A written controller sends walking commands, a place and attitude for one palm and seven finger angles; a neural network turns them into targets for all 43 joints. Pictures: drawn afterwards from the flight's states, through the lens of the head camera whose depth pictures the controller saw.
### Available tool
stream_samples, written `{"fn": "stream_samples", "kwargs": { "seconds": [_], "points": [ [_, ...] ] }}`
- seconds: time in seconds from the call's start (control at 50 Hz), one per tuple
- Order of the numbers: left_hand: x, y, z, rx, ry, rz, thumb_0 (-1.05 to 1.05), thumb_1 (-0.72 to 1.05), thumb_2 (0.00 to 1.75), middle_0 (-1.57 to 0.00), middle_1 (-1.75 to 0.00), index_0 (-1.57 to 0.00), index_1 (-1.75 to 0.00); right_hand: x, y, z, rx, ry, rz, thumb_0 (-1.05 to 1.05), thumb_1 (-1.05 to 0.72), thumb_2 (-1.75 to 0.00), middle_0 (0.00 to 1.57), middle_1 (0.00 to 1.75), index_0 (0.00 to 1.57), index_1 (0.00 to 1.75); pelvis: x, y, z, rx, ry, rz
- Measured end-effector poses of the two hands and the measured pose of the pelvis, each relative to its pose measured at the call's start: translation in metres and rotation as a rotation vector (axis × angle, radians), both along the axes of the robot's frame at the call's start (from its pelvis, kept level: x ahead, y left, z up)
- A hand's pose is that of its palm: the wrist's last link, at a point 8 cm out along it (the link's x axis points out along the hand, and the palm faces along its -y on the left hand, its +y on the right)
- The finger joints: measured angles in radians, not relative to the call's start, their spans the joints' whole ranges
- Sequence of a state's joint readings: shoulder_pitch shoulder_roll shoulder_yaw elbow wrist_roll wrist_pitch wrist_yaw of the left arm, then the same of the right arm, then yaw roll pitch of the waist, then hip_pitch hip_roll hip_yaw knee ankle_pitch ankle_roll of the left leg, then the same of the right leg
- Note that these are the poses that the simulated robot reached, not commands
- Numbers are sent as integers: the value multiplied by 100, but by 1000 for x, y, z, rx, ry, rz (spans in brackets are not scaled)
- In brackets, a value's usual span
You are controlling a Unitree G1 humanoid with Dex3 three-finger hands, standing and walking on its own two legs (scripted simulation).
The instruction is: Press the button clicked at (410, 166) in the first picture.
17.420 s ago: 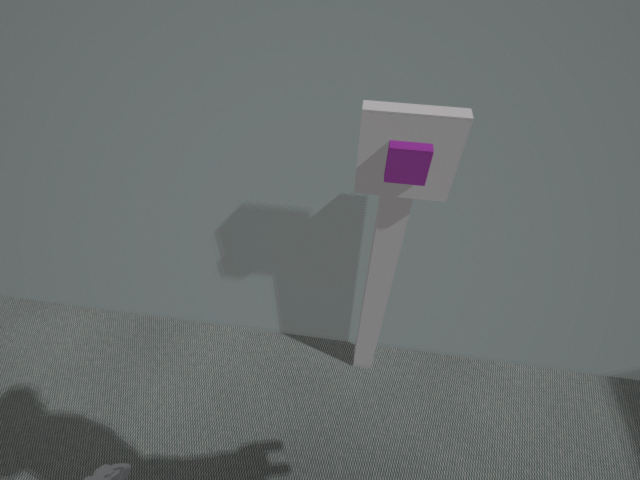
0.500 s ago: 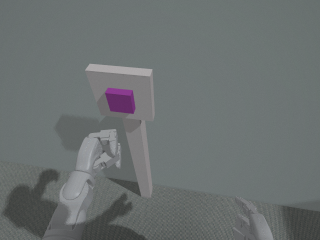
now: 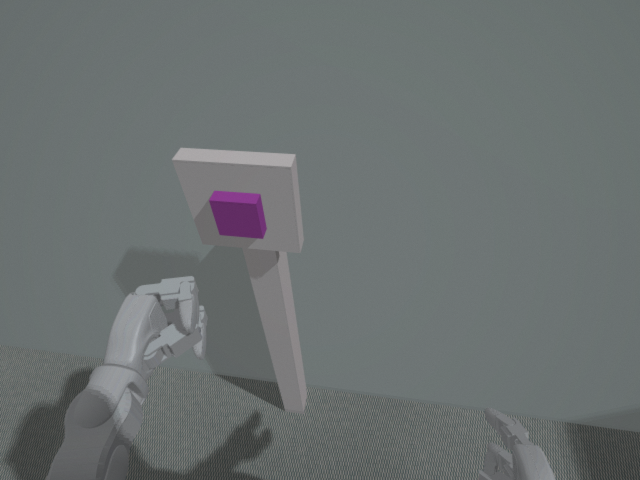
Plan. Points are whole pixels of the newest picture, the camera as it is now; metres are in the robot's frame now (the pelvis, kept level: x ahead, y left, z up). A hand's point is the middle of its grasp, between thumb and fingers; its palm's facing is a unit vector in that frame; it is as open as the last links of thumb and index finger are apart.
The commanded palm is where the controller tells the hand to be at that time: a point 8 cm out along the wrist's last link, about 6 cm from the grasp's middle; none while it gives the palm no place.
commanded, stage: draw the hand back to the body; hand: left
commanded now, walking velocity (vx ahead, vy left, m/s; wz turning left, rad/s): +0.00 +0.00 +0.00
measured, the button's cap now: (239, 213) +0.45 +0.14 +0.11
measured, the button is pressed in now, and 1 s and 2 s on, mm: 0 0 0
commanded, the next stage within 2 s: step back with the hand held close in 1.10 s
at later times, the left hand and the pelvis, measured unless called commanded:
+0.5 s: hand (108, 345) +0.22 +0.22 +0.15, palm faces +0.29 -0.90 -0.31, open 3.1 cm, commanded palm +0.17 +0.27 +0.17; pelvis +0.00 +0.01 +0.02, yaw +0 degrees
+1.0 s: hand (36, 355) +0.19 +0.26 +0.17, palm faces +0.40 -0.83 -0.38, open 3.1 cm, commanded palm +0.14 +0.31 +0.19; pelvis +0.01 +0.03 +0.02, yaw +0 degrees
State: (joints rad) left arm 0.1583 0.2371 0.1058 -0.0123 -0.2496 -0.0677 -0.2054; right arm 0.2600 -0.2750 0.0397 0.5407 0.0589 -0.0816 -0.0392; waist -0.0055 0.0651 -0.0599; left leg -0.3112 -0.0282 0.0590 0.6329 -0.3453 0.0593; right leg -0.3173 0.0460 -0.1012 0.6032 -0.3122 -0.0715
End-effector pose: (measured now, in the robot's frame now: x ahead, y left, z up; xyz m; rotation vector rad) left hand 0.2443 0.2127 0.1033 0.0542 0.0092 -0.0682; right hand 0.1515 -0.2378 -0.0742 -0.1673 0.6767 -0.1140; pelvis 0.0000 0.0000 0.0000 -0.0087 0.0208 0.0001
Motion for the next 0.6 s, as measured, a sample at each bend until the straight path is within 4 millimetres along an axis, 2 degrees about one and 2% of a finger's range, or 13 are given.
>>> {"fn": "stream_samples", "kwargs": {
  "seconds": [0.14, 0.24, 0.36, 0.5, 0.6],
  "points": [
    [-20, 6, 28, 15, -87, 1, 2, 90, 90, -130, -150, -130, -150, 15, 8, 15, 5, -93, 28, 2, -90, -90, 20, 30, 20, 30, -3, 1, 3, -3, -24, 7],
    [-35, 14, 34, 139, -86, 142, 1, 90, 90, -130, -150, -130, -150, 20, 16, 20, 2, -101, 38, 2, -90, -90, 20, 30, 20, 30, -6, 2, 8, -4, -54, -2],
    [-55, 28, 34, 209, -60, 260, 1, 90, 90, -131, -150, -130, -150, 19, 24, 18, -4, -45, 57, 2, -90, -90, 20, 30, 20, 30, -3, 5, 13, -4, -76, -5],
    [-65, 49, 59, 285, -124, 349, 2, 90, 90, -131, -150, -130, -150, 21, 32, 11, 5, -7, 68, 2, -90, -90, 20, 30, 20, 30, 4, 12, 17, -6, -93, -4],
    [-68, 56, 66, 308, -138, 362, 1, 90, 90, -131, -150, -130, -150, 25, 36, 10, 14, -1, 62, 2, -90, -90, 20, 30, 20, 30, 10, 16, 17, -7, -94, -10]
  ]
}}
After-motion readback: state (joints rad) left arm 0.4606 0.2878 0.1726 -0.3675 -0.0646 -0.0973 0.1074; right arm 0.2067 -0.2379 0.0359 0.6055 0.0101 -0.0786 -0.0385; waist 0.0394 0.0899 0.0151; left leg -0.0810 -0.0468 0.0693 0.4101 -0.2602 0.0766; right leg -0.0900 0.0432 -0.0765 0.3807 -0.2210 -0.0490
